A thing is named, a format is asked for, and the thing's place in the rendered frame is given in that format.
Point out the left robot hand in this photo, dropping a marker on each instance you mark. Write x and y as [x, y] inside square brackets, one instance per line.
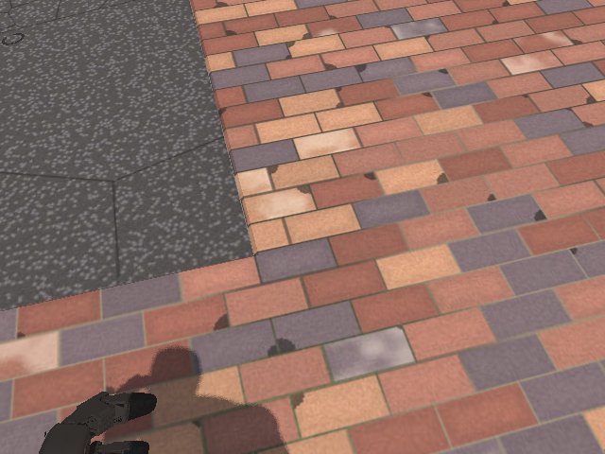
[93, 417]

